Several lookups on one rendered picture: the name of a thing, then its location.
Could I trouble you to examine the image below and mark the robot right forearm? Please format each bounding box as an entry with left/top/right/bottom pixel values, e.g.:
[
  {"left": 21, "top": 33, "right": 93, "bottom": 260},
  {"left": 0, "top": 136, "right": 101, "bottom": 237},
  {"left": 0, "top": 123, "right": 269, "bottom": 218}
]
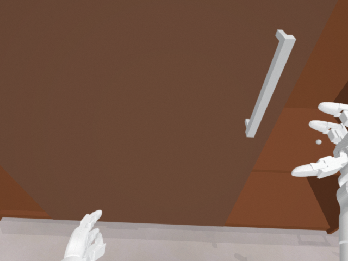
[{"left": 337, "top": 169, "right": 348, "bottom": 261}]

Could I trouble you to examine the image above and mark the right robot hand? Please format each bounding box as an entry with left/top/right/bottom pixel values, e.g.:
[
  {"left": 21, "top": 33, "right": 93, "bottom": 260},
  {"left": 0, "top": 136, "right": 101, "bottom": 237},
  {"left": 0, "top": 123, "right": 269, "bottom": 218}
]
[{"left": 291, "top": 102, "right": 348, "bottom": 179}]

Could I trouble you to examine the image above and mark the wardrobe door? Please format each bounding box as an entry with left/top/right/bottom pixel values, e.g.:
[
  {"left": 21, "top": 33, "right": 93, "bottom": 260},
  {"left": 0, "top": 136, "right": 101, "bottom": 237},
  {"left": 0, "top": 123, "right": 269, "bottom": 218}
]
[
  {"left": 0, "top": 0, "right": 338, "bottom": 227},
  {"left": 0, "top": 166, "right": 45, "bottom": 212}
]

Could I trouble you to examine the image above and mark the left robot hand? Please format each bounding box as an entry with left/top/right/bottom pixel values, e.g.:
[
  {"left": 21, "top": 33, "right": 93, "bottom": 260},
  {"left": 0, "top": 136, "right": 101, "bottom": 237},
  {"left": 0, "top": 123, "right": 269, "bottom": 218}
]
[{"left": 64, "top": 210, "right": 106, "bottom": 261}]

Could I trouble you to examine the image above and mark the handle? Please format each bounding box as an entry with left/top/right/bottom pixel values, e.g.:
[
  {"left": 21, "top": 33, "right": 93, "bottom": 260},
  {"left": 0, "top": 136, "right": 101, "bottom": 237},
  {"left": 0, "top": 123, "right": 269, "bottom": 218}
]
[{"left": 245, "top": 29, "right": 296, "bottom": 138}]

